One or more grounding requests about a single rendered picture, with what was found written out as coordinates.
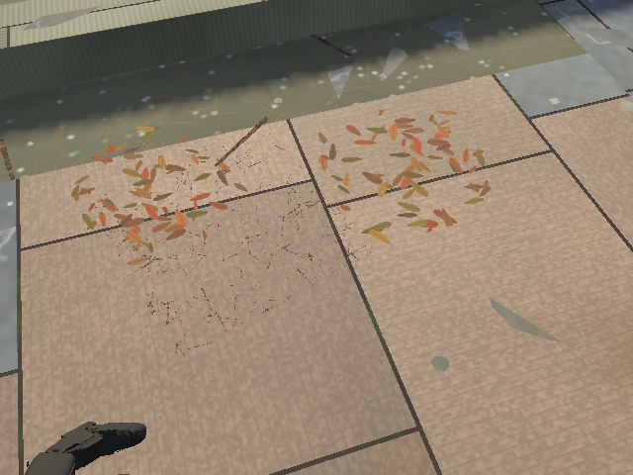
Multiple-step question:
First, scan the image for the left robot hand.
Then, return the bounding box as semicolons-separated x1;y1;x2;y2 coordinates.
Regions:
25;422;146;475

